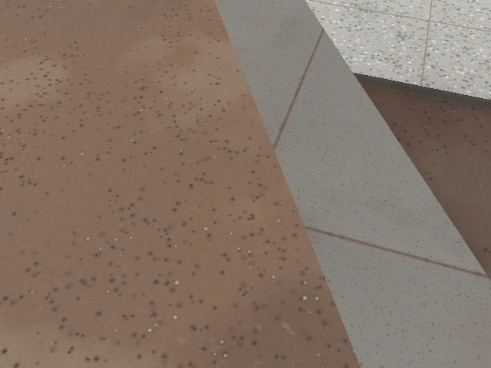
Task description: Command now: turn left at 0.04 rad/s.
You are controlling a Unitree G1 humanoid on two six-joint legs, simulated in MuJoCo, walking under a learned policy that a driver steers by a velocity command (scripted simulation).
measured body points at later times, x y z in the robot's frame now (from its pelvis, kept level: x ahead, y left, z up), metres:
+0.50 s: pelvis +0.01 +0.01 +0.00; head +0.01 +0.01 +0.45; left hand +0.08 +0.27 -0.14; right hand +0.10 -0.24 -0.13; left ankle -0.02 +0.12 -0.73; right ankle +0.01 -0.14 -0.73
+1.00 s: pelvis +0.20 -0.06 +0.00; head +0.21 -0.07 +0.45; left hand +0.11 +0.17 -0.13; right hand +0.41 -0.28 -0.11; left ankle +0.30 +0.08 -0.64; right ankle +0.08 -0.16 -0.73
